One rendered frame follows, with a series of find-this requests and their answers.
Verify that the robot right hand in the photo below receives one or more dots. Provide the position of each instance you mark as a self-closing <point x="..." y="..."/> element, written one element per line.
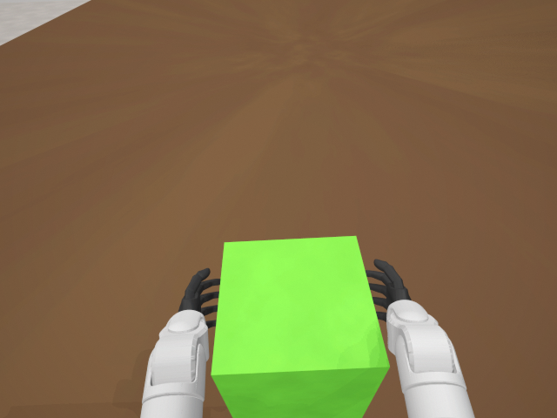
<point x="393" y="290"/>

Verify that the carton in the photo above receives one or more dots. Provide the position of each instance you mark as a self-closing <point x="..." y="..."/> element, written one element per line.
<point x="297" y="334"/>

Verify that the robot left forearm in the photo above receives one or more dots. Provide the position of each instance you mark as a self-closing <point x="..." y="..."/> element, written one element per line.
<point x="175" y="378"/>

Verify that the robot left hand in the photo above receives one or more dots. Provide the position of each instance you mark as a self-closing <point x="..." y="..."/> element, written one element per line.
<point x="193" y="300"/>

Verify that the robot right forearm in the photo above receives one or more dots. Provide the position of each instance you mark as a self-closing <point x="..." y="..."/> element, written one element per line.
<point x="429" y="371"/>

